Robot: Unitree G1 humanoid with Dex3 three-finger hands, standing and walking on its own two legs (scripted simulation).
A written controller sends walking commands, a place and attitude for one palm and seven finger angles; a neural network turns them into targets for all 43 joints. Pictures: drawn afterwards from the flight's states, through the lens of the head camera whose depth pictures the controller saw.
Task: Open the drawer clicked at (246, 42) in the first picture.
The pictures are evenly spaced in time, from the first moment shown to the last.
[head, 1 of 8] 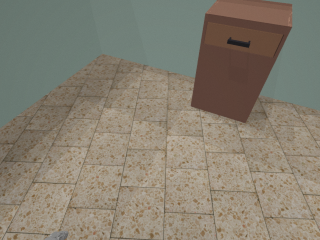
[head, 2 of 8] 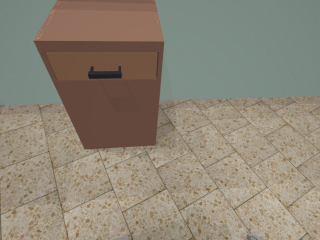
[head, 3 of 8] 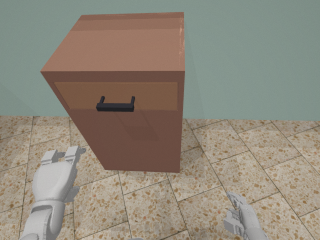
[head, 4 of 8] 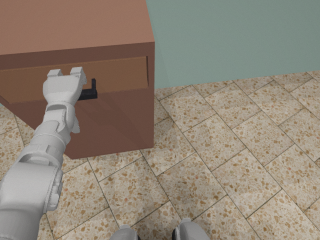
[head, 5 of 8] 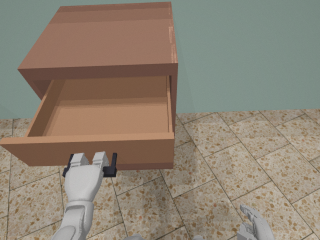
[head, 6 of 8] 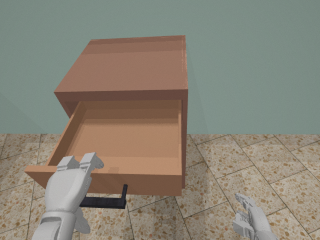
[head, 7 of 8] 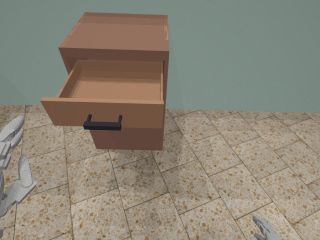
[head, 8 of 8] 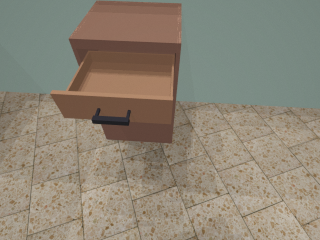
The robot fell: no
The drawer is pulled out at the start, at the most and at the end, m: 0.00 0.30 0.30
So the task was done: yes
